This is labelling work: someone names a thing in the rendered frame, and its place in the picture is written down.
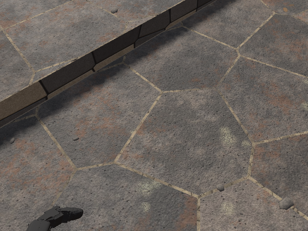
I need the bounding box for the robot left hand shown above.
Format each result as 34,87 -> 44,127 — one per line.
26,205 -> 84,231

